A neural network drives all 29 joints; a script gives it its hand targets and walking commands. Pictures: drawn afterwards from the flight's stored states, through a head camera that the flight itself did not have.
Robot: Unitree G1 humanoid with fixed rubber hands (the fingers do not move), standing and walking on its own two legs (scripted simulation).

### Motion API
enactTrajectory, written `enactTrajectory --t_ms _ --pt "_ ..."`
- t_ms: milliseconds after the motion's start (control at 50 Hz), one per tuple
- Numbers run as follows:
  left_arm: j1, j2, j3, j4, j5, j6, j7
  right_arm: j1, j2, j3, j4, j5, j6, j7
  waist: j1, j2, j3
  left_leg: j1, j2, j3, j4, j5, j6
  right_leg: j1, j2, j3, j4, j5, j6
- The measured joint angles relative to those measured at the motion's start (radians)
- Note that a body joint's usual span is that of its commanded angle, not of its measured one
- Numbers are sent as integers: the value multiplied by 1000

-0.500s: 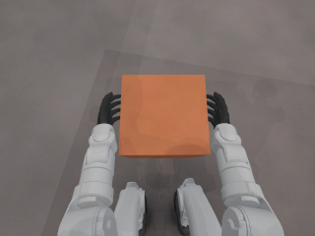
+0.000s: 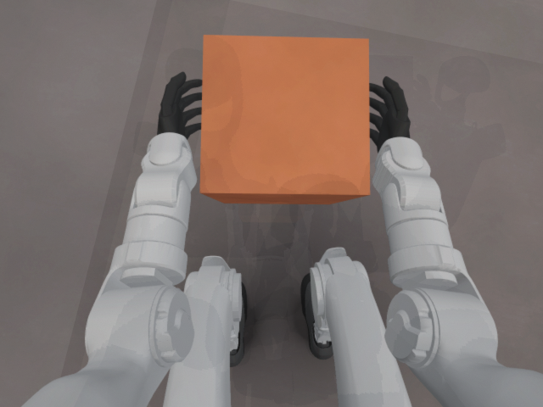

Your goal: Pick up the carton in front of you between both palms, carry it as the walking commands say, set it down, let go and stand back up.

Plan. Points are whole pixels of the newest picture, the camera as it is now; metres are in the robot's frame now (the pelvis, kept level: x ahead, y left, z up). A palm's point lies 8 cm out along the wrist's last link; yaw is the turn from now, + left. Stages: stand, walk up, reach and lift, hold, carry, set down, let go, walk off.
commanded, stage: set down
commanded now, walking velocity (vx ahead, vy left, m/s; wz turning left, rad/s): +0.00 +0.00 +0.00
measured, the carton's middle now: (280, 138) +0.49 -0.02 -0.18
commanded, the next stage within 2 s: none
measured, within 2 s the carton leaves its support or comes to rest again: rests again in 0.86 s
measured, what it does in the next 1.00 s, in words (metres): lowers itself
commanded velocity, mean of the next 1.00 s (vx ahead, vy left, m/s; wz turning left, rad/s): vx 0.00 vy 0.00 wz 0.00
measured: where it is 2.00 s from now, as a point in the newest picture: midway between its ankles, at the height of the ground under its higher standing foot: (276, 333)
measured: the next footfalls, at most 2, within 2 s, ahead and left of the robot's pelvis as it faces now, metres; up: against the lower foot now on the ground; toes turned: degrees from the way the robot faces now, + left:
none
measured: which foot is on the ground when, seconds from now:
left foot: down 0.00-1.00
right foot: down 0.00-1.00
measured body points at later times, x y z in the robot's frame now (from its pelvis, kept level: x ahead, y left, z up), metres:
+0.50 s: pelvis -0.01 +0.00 -0.10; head +0.34 +0.00 +0.17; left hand +0.54 +0.12 -0.27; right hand +0.51 -0.18 -0.26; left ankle +0.09 +0.10 -0.47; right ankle +0.09 -0.11 -0.47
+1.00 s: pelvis -0.02 +0.00 -0.14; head +0.34 +0.00 +0.13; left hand +0.54 +0.12 -0.30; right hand +0.52 -0.19 -0.30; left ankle +0.09 +0.10 -0.47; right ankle +0.09 -0.12 -0.47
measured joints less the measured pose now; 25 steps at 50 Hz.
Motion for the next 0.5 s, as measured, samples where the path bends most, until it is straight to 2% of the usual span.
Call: enactTrajectory --t_ms 260,500 --pt "-197 68 -1 81 4 22 0 -174 -45 -32 47 -7 25 -8 -5 2 108 -189 -4 -1 171 -4 -3 -184 -1 -11 168 -7 0" --pt "-347 160 -100 137 -84 20 24 -311 -124 39 98 84 17 -45 -10 -3 289 -297 -2 4 338 -26 -1 -289 0 -20 331 -28 2"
